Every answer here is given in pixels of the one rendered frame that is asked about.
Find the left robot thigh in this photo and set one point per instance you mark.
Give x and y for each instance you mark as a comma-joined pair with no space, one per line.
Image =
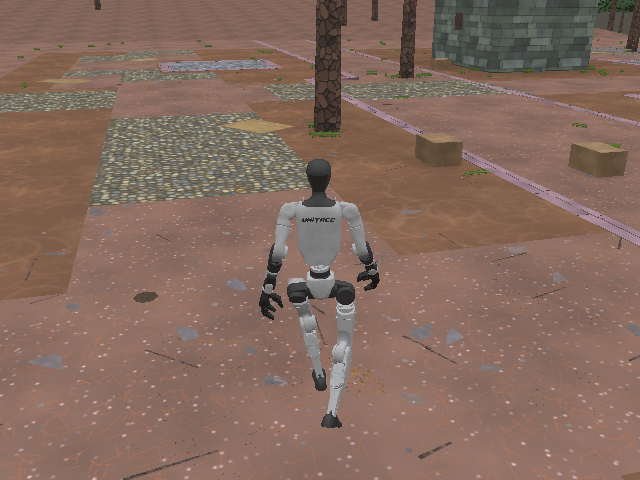
297,293

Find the right robot upper arm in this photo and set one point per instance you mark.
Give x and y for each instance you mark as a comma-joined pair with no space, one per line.
350,212

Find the left robot hand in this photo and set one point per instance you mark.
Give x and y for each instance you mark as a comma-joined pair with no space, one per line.
264,303

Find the left robot forearm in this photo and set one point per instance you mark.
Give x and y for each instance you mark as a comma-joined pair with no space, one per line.
272,272

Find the robot head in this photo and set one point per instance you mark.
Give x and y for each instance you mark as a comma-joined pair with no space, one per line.
319,173

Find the left robot upper arm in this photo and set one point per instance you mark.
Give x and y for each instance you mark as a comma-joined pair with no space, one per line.
287,212

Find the right robot forearm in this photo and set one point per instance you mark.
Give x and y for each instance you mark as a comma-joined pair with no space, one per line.
368,261

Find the right robot hand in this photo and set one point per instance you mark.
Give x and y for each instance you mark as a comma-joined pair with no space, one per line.
365,276

